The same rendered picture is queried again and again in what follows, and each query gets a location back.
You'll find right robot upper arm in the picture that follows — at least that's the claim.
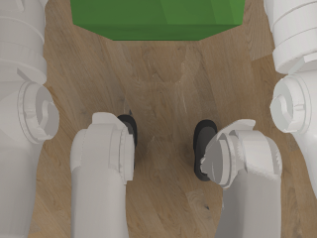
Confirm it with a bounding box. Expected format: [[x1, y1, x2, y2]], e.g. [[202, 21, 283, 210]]
[[269, 69, 317, 199]]

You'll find robot left thigh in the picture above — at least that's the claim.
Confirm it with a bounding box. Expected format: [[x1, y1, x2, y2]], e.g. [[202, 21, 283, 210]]
[[70, 123, 135, 238]]

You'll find carton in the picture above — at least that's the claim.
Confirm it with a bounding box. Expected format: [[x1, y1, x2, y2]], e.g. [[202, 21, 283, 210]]
[[70, 0, 246, 41]]

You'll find right robot foot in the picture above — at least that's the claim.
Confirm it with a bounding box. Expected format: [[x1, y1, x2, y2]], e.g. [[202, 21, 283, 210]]
[[193, 119, 218, 181]]

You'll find robot right forearm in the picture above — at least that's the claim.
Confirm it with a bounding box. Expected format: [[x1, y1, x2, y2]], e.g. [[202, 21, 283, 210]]
[[264, 0, 317, 74]]

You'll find left robot upper arm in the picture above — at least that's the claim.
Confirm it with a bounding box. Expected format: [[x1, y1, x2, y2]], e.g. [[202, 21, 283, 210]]
[[0, 80, 59, 238]]

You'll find robot left forearm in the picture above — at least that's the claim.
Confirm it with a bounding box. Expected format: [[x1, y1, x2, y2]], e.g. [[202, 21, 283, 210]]
[[0, 0, 49, 85]]

